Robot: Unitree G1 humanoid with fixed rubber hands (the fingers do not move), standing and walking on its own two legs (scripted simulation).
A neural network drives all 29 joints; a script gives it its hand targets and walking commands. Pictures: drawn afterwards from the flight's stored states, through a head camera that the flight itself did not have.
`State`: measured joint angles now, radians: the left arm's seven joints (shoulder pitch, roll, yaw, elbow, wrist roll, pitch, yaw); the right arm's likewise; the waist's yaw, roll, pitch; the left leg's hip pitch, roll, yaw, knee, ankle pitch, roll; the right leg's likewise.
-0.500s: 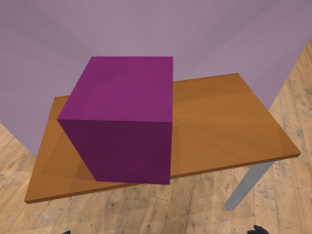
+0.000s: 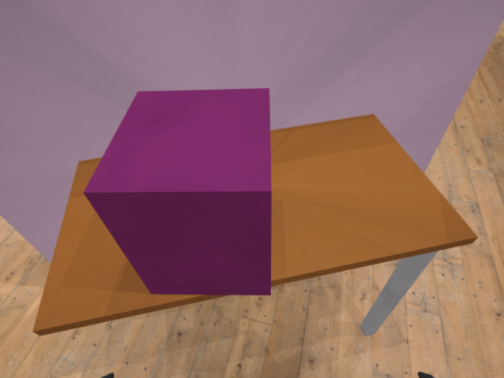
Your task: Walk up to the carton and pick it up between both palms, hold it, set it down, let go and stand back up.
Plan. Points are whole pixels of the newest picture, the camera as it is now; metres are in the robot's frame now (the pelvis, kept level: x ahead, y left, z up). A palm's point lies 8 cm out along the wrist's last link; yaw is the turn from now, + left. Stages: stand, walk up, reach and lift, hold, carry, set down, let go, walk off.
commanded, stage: walk up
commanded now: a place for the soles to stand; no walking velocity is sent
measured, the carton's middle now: (206, 197) +0.42 +0.09 +0.07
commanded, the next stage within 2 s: reach and lift in 0.52 s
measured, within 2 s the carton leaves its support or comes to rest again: neither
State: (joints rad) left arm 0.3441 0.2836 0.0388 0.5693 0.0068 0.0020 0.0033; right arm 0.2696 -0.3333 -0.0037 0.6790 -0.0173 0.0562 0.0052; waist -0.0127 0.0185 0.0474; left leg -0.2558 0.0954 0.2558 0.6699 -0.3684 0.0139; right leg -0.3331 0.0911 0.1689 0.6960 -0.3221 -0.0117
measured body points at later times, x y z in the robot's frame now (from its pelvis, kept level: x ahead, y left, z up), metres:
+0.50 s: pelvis +0.00 +0.00 +0.01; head +0.01 -0.01 +0.45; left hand +0.14 +0.27 -0.08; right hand +0.09 -0.28 -0.11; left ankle +0.00 +0.10 -0.72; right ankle +0.03 -0.11 -0.72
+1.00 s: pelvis +0.00 +0.00 +0.02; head -0.01 +0.02 +0.47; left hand +0.19 +0.26 -0.05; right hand +0.16 -0.25 -0.05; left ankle +0.00 +0.10 -0.72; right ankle +0.03 -0.12 -0.72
